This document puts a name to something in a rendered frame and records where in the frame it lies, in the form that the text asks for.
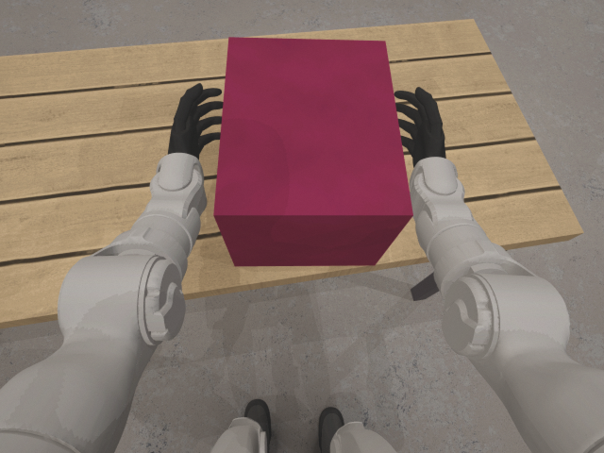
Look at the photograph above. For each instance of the left robot upper arm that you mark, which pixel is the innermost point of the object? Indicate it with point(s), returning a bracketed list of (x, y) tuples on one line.
[(114, 311)]

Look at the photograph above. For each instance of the robot right foot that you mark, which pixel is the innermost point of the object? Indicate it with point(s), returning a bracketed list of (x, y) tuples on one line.
[(329, 422)]

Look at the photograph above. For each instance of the robot left hand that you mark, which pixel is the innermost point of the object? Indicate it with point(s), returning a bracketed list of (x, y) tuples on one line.
[(186, 130)]

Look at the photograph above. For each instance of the right robot forearm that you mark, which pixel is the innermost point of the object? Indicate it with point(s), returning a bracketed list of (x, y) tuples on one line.
[(454, 242)]

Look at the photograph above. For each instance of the right robot upper arm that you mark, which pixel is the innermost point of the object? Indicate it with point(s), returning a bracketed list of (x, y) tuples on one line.
[(514, 330)]

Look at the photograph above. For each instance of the robot right hand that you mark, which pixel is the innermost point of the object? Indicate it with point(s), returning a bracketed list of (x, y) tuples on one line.
[(428, 138)]

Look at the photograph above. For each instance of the left robot forearm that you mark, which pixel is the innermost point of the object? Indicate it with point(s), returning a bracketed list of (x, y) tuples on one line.
[(170, 223)]

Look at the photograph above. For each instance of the robot right thigh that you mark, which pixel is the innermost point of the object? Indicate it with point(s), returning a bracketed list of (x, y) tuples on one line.
[(360, 441)]

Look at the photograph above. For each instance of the table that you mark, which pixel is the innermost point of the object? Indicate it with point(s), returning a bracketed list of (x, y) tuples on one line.
[(82, 133)]

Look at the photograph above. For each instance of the carton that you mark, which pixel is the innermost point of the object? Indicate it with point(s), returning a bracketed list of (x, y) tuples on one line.
[(311, 170)]

